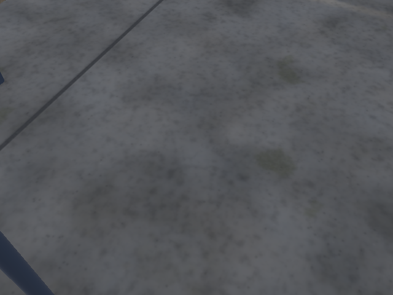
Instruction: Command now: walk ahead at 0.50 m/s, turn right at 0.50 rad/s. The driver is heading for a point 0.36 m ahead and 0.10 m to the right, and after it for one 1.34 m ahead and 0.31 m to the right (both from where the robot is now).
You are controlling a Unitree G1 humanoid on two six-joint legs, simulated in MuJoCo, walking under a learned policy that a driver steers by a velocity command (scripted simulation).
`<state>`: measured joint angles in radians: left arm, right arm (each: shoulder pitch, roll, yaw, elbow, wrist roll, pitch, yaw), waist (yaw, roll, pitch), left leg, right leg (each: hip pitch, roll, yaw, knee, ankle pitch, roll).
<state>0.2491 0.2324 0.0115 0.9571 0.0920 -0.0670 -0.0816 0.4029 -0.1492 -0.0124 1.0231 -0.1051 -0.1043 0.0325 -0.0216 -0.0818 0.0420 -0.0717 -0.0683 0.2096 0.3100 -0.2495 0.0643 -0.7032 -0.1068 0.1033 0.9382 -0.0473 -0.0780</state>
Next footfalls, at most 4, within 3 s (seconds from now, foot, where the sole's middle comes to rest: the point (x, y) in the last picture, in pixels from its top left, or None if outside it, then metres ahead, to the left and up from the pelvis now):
0.34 right None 0.39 -0.20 -0.88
0.74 left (217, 260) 0.64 -0.07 -0.88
1.12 right None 0.49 -0.26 -0.88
1.62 left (201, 277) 0.57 -0.01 -0.88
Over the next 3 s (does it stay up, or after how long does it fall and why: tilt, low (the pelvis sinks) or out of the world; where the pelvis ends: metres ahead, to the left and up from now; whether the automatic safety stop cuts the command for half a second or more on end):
stays up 1.05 -0.33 -0.10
